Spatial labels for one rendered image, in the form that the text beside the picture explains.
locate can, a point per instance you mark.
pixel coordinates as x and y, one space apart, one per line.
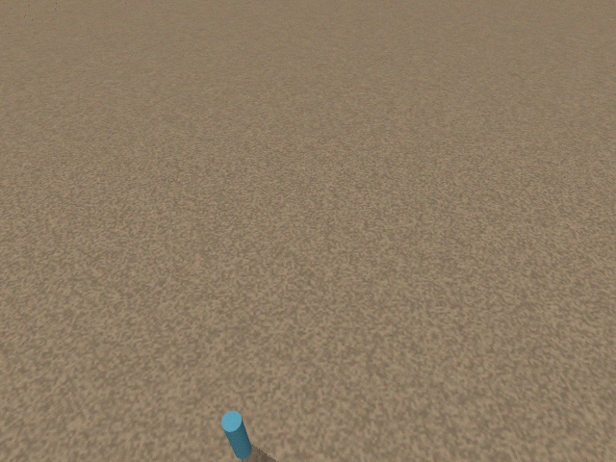
234 429

